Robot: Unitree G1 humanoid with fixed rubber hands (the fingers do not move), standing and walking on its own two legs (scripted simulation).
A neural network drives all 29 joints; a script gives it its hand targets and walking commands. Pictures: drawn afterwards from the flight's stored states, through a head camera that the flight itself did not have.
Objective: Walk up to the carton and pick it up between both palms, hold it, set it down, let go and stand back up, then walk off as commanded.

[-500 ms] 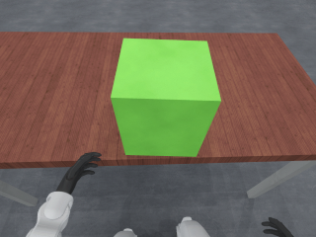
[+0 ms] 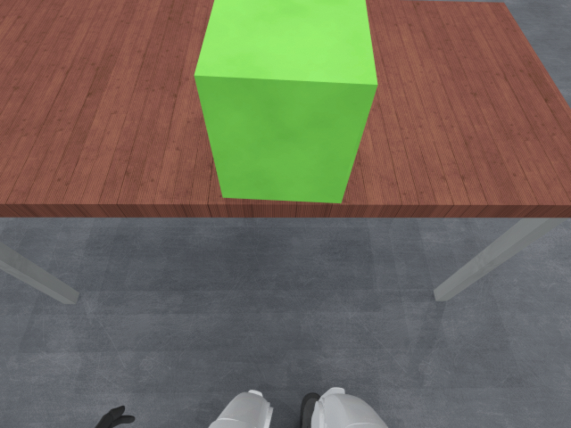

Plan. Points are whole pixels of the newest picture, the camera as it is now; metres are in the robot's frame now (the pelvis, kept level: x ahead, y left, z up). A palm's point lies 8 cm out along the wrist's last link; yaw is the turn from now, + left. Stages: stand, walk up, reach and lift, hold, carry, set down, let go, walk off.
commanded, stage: walk off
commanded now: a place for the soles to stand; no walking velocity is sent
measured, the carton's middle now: (286, 105) +0.59 +0.04 +0.07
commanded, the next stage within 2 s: stand in 1.58 s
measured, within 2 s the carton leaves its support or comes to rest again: neither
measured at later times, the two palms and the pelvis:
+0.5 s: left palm out of the picture -0.01 +0.36 -0.11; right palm out of the picture +0.03 -0.25 -0.05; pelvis -0.12 +0.03 +0.01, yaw -4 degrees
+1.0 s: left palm out of the picture -0.06 +0.29 -0.11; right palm out of the picture -0.12 -0.28 -0.07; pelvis -0.18 +0.01 +0.01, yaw -2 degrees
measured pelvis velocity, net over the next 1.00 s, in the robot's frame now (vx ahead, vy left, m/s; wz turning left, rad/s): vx -0.18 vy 0.01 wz -0.03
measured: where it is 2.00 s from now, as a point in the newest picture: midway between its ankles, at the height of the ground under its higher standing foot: outside the picture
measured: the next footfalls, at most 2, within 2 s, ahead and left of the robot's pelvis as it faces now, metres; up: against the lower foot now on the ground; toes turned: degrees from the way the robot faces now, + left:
left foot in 0.10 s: -0.02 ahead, +0.12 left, +0.00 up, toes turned -5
right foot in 0.56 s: -0.14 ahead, -0.12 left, +0.00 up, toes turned +1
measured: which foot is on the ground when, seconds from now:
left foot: up 0.00-0.08, down 0.10-0.62, up 0.64-0.84, down 0.86-1.00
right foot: down 0.00-0.14, up 0.16-0.54, down 0.56-1.00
